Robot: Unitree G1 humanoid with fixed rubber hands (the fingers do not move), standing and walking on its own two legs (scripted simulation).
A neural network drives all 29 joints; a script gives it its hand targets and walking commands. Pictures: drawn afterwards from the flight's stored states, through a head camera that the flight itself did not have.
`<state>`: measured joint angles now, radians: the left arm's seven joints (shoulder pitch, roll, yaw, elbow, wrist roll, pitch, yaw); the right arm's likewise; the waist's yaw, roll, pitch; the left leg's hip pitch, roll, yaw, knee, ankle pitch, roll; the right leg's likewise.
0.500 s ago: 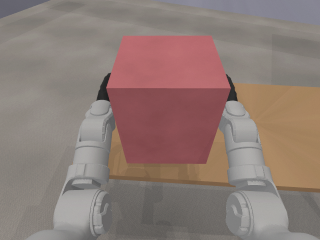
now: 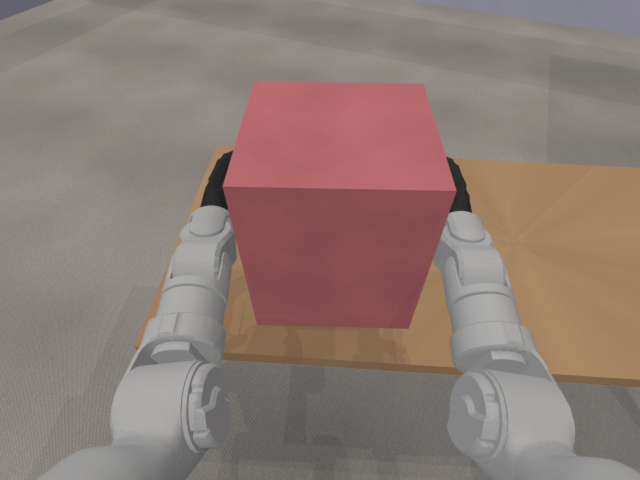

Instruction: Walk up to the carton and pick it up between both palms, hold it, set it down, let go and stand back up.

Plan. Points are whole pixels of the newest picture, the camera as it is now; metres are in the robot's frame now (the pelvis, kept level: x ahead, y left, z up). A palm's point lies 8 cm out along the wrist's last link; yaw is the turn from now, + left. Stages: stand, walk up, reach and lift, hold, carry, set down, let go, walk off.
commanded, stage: set down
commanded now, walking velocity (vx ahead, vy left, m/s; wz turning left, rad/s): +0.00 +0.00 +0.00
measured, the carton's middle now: (335, 211) +0.43 +0.01 +0.12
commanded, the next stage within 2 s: none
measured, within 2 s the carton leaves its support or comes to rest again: neither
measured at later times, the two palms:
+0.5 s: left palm (229, 204) +0.45 +0.16 +0.10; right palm (443, 212) +0.46 -0.14 +0.10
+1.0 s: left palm (234, 206) +0.44 +0.15 +0.11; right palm (456, 213) +0.44 -0.15 +0.11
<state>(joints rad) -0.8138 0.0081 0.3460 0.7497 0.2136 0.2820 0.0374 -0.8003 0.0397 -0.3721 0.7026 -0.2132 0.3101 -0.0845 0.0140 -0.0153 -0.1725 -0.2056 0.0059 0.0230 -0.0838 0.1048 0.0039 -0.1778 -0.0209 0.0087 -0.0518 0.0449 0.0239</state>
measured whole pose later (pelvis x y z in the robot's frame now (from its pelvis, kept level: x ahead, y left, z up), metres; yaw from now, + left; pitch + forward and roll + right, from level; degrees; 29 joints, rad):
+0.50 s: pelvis +0.04 +0.00 +0.00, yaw +1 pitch +12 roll +0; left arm -0.76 0.00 0.32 0.79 0.19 0.21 0.06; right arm -0.74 0.04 -0.37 0.75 -0.20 0.23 -0.09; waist 0.01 -0.01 -0.18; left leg -0.16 0.00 0.01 -0.09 0.05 0.00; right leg -0.11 -0.03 0.00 -0.09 0.00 0.02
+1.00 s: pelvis +0.02 -0.02 +0.00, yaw +1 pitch +12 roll +0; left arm -0.83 0.01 0.44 0.92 0.30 0.14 0.02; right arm -0.81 0.06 -0.45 0.84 -0.28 0.18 -0.09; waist 0.01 0.00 -0.21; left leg -0.20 0.03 0.01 -0.09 0.08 -0.02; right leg -0.15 0.00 0.00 -0.09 0.03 0.00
